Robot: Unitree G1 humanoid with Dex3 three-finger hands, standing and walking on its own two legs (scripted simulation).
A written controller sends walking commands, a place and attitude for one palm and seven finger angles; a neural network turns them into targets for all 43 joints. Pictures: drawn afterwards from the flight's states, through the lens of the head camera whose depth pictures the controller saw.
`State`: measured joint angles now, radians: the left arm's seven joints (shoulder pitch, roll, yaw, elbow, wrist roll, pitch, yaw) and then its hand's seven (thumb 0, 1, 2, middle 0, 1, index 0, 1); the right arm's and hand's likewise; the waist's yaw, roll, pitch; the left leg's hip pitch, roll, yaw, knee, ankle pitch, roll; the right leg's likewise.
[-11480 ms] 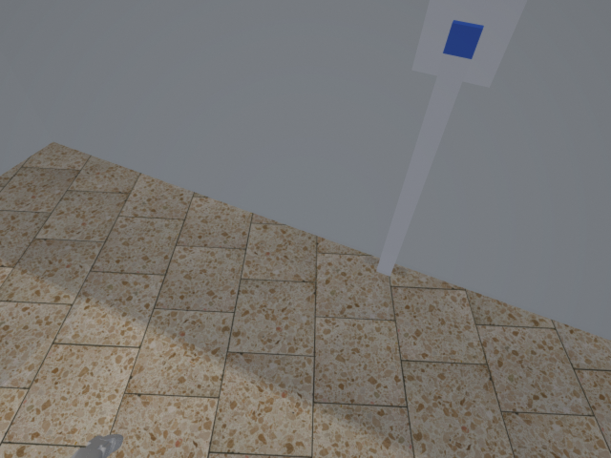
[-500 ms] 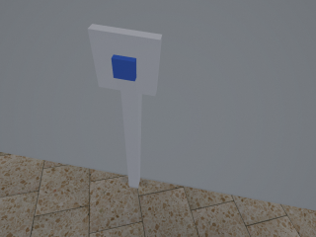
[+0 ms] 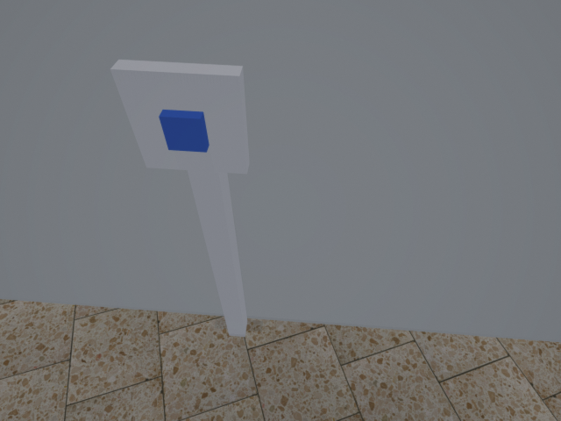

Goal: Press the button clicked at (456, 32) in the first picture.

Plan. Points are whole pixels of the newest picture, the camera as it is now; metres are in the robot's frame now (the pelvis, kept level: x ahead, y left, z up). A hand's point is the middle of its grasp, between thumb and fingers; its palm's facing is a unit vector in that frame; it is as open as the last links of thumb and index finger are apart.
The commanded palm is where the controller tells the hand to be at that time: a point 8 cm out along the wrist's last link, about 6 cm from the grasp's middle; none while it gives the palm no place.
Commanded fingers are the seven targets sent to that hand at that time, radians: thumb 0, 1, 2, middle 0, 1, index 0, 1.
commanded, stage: come to a stop and stand still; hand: left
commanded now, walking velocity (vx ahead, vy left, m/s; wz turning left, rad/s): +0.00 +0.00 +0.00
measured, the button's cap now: (185, 130) +0.50 +0.17 +0.16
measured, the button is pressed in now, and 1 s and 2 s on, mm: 0 0 0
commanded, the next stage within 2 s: look again from close up in 0.76 s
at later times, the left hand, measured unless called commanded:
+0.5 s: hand out of the picture -0.04 +0.10 -0.17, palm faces +0.07 -0.99 -0.13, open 7.3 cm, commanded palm none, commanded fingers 0.00 0.90 0.90 -0.20 -0.30 -0.20 -0.30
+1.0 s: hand out of the picture -0.01 +0.13 -0.18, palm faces +0.01 -0.98 -0.18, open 7.3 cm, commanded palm none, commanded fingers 0.00 0.90 0.90 -0.20 -0.30 -0.20 -0.30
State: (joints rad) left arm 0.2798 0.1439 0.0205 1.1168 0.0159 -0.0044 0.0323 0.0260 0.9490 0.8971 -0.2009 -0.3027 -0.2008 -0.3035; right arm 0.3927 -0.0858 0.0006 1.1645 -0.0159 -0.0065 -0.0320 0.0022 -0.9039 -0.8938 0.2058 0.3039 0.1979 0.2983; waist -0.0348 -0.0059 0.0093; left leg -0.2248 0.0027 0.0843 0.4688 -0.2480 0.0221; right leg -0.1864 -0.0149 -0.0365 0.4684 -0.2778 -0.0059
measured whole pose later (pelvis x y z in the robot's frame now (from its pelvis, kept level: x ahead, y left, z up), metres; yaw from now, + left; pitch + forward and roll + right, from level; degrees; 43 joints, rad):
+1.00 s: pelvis +0.01 -0.02 -0.01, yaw +0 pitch +0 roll -2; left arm 0.34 0.10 -0.01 1.10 0.02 -0.05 0.04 0.01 0.91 0.90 -0.20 -0.30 -0.20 -0.30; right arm 0.29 -0.16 -0.01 1.07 -0.01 0.00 -0.02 0.01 -0.92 -0.89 0.20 0.30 0.19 0.30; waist -0.02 0.07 0.03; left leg -0.25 0.05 0.03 0.57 -0.32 0.00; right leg -0.18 0.07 -0.07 0.47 -0.30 -0.05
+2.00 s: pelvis -0.03 -0.03 -0.06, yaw +3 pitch +8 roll -2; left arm 0.56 0.24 0.24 -0.02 -0.31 -0.49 -0.34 0.02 0.91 0.90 -0.71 -0.86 -0.71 -0.86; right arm 0.15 -0.28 -0.04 0.49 0.02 -0.23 -0.04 0.01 -0.90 -0.89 0.20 0.30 0.19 0.30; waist 0.05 -0.02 -0.11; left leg -0.68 0.03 -0.04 0.99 -0.45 -0.01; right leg -0.60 0.02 -0.14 0.94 -0.49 -0.06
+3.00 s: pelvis -0.01 +0.01 -0.01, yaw +2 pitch -1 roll -2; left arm 0.19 0.35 0.31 -0.25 -0.33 0.08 -0.34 0.02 0.90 0.90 -1.30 -1.50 -1.30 -1.50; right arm 0.22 -0.23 0.10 0.59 0.05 -0.25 -0.06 0.01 -0.90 -0.89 0.21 0.30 0.20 0.30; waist 0.07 0.04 -0.05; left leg -0.26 -0.02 0.02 0.60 -0.32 0.05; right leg -0.19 -0.01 -0.08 0.53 -0.32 0.00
